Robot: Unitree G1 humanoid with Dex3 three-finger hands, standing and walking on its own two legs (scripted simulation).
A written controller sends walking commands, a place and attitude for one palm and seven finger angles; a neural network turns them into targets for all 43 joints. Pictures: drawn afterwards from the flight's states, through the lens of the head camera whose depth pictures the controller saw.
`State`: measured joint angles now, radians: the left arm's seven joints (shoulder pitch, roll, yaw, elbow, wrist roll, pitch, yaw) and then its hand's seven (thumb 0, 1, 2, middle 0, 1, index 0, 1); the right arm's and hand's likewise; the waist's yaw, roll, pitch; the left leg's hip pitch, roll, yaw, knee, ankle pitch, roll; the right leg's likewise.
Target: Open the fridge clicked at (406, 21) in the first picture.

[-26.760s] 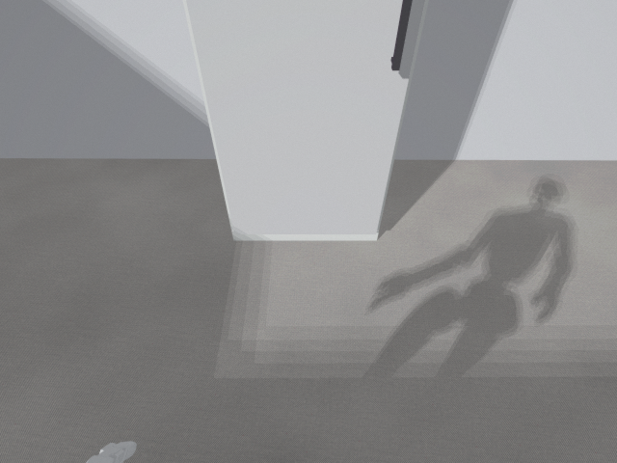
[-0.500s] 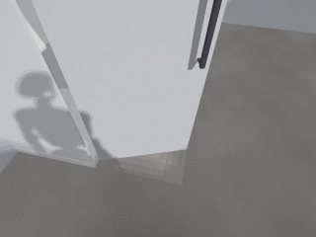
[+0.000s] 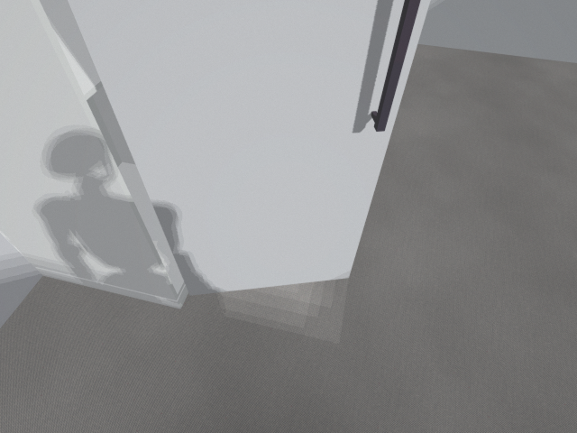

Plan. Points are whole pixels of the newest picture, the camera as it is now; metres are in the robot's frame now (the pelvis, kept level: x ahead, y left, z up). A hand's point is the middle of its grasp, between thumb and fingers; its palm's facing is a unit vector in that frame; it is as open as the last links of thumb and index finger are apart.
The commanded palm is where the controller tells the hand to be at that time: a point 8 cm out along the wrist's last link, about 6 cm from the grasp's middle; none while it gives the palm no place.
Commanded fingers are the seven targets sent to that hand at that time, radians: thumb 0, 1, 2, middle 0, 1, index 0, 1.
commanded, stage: look to check the result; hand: right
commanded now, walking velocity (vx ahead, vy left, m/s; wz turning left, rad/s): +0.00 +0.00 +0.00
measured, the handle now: (392, 60) +0.72 -0.14 +0.17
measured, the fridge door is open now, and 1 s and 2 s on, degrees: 69 69 69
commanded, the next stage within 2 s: stand and wait in 0.46 s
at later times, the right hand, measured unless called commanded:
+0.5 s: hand out of the picture +0.02 -0.16 -0.18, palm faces +0.02 +0.98 -0.19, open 7.3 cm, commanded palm none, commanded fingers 0.00 -0.90 -0.90 0.20 0.30 0.20 0.30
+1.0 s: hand out of the picture +0.02 -0.16 -0.18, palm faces +0.02 +0.98 -0.19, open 7.3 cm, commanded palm none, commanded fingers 0.00 -0.90 -0.90 0.20 0.30 0.20 0.30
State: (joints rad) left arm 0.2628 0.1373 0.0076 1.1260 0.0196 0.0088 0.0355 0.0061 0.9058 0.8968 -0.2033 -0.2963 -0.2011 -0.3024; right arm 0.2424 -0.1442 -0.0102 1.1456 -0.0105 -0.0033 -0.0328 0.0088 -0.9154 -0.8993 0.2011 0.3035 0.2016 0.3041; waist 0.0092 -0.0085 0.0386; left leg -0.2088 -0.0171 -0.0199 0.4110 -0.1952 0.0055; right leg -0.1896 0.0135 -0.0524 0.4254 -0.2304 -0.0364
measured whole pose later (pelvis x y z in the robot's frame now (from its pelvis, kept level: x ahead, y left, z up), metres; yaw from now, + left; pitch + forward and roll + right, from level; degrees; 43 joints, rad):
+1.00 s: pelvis +0.01 +0.01 +0.00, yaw +0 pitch -1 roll +0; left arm 0.25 0.14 0.01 1.14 0.02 0.01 0.04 0.00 0.90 0.90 -0.20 -0.30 -0.20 -0.30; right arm 0.24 -0.15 -0.01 1.15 -0.01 -0.01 -0.04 0.01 -0.92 -0.90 0.20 0.30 0.20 0.30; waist 0.01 0.00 0.04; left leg -0.17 -0.03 -0.02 0.39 -0.21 0.02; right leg -0.15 0.00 -0.06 0.40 -0.24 -0.02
